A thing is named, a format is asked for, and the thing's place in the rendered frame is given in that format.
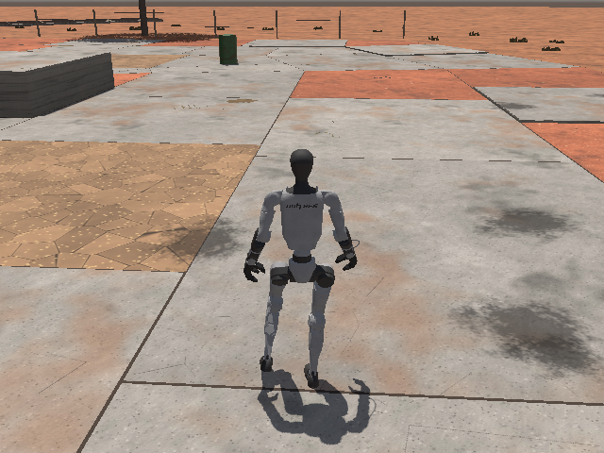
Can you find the left robot upper arm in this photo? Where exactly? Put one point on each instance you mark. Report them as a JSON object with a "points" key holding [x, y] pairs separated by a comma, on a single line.
{"points": [[267, 214]]}

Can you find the left robot forearm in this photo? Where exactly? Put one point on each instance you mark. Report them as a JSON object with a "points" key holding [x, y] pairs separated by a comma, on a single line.
{"points": [[255, 250]]}

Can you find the left robot hand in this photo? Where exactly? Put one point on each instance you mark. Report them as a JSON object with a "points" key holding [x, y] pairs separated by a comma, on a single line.
{"points": [[254, 268]]}

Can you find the humanoid robot head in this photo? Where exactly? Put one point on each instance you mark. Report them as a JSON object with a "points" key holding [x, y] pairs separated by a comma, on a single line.
{"points": [[301, 162]]}

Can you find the humanoid robot torso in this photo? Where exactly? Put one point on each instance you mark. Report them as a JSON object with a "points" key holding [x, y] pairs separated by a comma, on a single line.
{"points": [[301, 220]]}

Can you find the right robot hand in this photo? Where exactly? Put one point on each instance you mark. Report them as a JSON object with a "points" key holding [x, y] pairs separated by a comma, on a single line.
{"points": [[351, 264]]}

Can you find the right robot upper arm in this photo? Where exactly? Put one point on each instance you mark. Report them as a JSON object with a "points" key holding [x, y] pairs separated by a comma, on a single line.
{"points": [[331, 199]]}

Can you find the right robot forearm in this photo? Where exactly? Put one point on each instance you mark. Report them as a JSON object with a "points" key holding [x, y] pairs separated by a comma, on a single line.
{"points": [[347, 246]]}

